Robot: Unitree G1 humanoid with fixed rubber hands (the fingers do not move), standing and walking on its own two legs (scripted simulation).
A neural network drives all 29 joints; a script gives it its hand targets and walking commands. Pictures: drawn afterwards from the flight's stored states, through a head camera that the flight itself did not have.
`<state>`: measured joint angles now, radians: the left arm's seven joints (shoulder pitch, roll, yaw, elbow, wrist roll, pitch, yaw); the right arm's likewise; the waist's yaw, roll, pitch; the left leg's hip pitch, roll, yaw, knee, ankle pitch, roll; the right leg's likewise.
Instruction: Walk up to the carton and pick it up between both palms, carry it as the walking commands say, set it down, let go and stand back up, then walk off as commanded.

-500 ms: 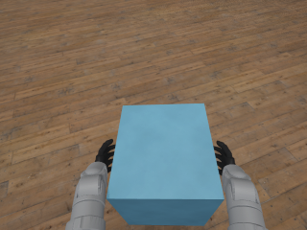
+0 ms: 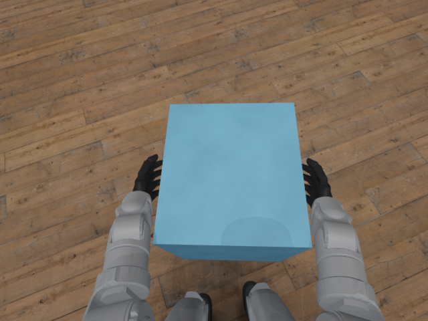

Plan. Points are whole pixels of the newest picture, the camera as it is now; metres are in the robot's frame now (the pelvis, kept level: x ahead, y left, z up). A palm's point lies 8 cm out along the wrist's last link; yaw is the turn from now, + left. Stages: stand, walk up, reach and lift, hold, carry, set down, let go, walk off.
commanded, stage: set down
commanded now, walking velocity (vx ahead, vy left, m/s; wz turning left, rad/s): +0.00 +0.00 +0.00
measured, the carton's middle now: (230, 191) +0.39 -0.03 -0.13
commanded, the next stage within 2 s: none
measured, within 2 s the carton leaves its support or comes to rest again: neither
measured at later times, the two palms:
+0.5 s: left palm (150, 193) +0.40 +0.16 -0.14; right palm (297, 193) +0.38 -0.18 -0.14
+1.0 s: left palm (160, 191) +0.43 +0.16 -0.23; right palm (287, 194) +0.40 -0.18 -0.24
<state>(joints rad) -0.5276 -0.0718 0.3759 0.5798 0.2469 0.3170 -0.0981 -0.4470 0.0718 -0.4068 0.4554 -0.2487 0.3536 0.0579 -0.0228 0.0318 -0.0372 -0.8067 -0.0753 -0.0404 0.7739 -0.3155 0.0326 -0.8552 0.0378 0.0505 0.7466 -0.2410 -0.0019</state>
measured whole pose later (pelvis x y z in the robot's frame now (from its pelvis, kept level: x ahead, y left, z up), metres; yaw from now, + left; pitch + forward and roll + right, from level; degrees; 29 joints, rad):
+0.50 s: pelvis -0.02 +0.00 -0.07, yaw +0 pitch +37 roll +0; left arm -0.70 -0.01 0.41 0.61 0.21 0.31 -0.10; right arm -0.62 0.06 -0.44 0.48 -0.20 0.34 0.01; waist 0.00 0.01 -0.18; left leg -1.36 -0.08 -0.05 1.14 -0.41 0.02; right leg -1.40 0.06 0.05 1.09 -0.33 0.00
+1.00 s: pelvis -0.04 +0.00 -0.15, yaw +0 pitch +44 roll +0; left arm -0.91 0.06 0.40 0.71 0.17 0.32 -0.05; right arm -0.82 -0.01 -0.45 0.58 -0.16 0.35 -0.03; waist 0.00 0.01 -0.20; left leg -1.72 -0.10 -0.02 1.47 -0.51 0.02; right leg -1.77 0.09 0.06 1.42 -0.41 0.03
